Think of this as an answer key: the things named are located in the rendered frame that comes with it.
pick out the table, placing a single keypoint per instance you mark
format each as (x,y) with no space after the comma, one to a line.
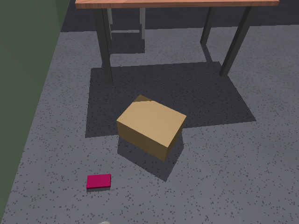
(103,32)

